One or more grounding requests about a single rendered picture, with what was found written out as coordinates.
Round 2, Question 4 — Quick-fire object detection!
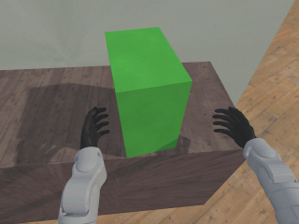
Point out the right robot forearm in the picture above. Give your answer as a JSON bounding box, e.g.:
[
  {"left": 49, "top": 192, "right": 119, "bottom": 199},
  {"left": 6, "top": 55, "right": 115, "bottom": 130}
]
[{"left": 243, "top": 138, "right": 299, "bottom": 224}]

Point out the robot left hand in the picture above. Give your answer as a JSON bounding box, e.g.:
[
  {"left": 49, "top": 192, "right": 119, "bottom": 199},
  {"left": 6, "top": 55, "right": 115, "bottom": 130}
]
[{"left": 80, "top": 106, "right": 110, "bottom": 149}]

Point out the carton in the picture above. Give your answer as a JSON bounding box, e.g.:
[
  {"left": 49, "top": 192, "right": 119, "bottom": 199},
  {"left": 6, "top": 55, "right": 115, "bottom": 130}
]
[{"left": 105, "top": 27, "right": 192, "bottom": 158}]

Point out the robot right hand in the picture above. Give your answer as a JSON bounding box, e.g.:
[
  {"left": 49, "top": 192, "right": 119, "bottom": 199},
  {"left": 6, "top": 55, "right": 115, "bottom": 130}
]
[{"left": 212, "top": 106, "right": 257, "bottom": 148}]

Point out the left robot forearm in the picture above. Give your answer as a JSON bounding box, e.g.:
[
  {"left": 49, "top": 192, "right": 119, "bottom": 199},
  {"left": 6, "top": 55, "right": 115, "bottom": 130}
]
[{"left": 58, "top": 147, "right": 107, "bottom": 224}]

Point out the pedestal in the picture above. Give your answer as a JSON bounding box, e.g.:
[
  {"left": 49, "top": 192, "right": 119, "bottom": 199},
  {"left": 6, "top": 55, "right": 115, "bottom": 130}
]
[{"left": 0, "top": 62, "right": 246, "bottom": 224}]

